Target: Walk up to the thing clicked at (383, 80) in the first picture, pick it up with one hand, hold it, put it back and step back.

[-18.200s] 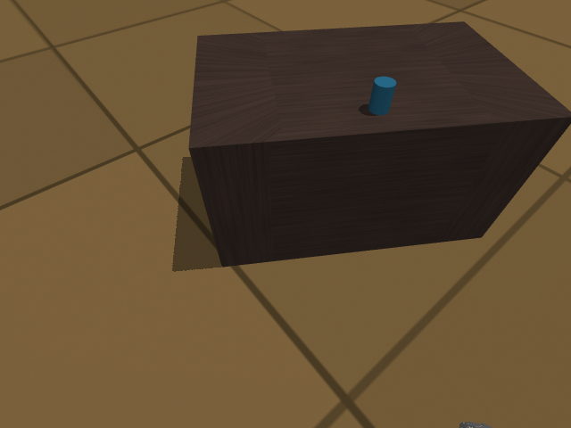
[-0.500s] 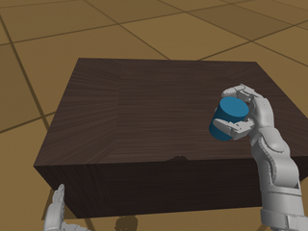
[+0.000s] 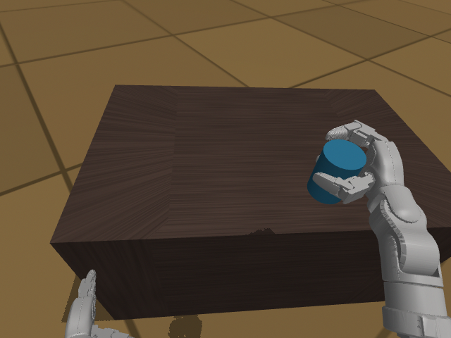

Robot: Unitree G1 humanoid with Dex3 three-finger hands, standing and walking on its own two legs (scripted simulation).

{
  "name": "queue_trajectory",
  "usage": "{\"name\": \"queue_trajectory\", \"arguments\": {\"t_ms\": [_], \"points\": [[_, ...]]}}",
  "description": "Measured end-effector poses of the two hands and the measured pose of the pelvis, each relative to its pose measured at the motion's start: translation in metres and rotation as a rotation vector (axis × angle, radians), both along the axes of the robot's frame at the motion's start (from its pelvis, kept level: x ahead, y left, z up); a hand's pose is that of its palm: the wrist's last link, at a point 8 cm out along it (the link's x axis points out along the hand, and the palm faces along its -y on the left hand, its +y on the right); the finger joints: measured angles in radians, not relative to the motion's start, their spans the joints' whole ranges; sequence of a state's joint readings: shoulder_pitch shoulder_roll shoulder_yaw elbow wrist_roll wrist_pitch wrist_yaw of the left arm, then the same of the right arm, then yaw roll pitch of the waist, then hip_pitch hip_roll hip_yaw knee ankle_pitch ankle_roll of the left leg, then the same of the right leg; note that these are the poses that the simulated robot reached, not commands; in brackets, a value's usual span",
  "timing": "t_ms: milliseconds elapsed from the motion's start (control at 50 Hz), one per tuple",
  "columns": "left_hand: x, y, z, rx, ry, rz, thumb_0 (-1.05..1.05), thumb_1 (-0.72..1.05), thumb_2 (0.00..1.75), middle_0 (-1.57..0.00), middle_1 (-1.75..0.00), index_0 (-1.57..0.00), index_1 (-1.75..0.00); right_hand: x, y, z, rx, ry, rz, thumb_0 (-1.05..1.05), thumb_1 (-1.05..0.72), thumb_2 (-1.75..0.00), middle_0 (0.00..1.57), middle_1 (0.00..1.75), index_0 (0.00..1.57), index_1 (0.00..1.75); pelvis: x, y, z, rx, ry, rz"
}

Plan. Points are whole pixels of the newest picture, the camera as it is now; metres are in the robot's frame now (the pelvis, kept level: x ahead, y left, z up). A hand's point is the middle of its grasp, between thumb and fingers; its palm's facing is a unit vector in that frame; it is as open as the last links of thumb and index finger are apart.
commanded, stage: hold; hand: right
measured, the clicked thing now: (334, 172) +0.32 -0.16 +0.17
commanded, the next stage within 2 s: crouch in 0.30 s
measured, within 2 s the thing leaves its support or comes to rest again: neither
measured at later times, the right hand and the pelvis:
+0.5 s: hand (333, 162) +0.33 -0.16 +0.19, palm faces +0.05 +1.00 -0.04, open 9.7 cm; pelvis -0.01 +0.00 +0.00, yaw +0 degrees
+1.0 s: hand (308, 164) +0.41 -0.16 +0.10, palm faces +0.08 +1.00 -0.01, open 9.7 cm; pelvis -0.02 +0.00 -0.01, yaw +1 degrees
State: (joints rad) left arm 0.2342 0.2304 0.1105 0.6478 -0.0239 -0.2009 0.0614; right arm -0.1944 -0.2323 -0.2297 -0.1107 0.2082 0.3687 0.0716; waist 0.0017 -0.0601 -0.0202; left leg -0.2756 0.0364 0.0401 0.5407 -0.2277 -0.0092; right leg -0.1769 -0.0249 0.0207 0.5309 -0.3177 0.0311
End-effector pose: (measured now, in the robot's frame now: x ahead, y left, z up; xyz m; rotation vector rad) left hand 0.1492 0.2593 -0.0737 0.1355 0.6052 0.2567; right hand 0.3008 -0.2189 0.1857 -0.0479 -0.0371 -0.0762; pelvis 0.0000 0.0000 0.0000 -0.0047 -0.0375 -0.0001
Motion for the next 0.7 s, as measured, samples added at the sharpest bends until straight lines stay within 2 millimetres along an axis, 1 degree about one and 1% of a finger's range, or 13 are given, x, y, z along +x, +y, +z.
{"name": "queue_trajectory", "arguments": {"t_ms": [160, 240, 340, 480, 580, 700], "points": [[0.002, -0.001, -0.001, -0.003, -0.003, 0.001, -0.01, -0.52, 0.06, -0.05, -0.05, -0.04, -0.05, 0.000, 0.007, 0.004, -0.005, -0.008, 0.015, -0.01, 0.47, -1.09, 0.80, 1.14, 0.81, 1.16, -0.001, -0.001, 0.000, 0.003, -0.002, 0.002], [0.003, -0.002, 0.000, -0.013, -0.016, 0.003, -0.01, -0.52, 0.05, -0.05, -0.05, -0.05, -0.05, 0.000, 0.005, 0.008, -0.003, -0.014, 0.010, -0.01, 0.47, -1.09, 0.80, 1.14, 0.81, 1.16, -0.002, -0.001, 0.000, 0.002, -0.003, 0.002], [0.001, -0.001, 0.000, -0.012, -0.012, 0.002, -0.01, -0.52, 0.05, -0.05, -0.05, -0.04, -0.05, 0.000, 0.000, 0.008, -0.005, -0.005, -0.010, -0.01, 0.47, -1.09, 0.80, 1.14, 0.81, 1.16, -0.002, 0.000, 0.000, 0.000, -0.004, 0.001], [-0.005, 0.003, -0.004, 0.001, 0.015, 0.004, -0.01, -0.52, 0.05, -0.05, -0.05, -0.05, -0.05, 0.001, 0.008, 0.004, 0.001, 0.007, 0.022, -0.01, 0.46, -1.08, 0.80, 1.13, 0.81, 1.16, -0.005, 0.000, 0.000, -0.001, -0.004, 0.000], [-0.003, -0.005, -0.003, -0.013, 0.004, -0.016, -0.01, -0.52, 0.06, -0.04, -0.05, -0.04, -0.05, 0.008, 0.011, -0.009, 0.022, 0.050, 0.020, -0.01, 0.46, -1.08, 0.80, 1.13, 0.82, 1.15, -0.007, 0.001, 0.000, -0.002, 0.002, 0.001], [-0.009, -0.007, -0.002, -0.013, -0.007, -0.015, -0.01, -0.52, 0.06, -0.05, -0.05, -0.05, -0.05, 0.022, 0.004, -0.039, 0.041, 0.123, -0.026, -0.01, 0.46, -1.08, 0.80, 1.13, 0.81, 1.15, -0.011, 0.003, -0.001, -0.004, 0.016, 0.003]]}}
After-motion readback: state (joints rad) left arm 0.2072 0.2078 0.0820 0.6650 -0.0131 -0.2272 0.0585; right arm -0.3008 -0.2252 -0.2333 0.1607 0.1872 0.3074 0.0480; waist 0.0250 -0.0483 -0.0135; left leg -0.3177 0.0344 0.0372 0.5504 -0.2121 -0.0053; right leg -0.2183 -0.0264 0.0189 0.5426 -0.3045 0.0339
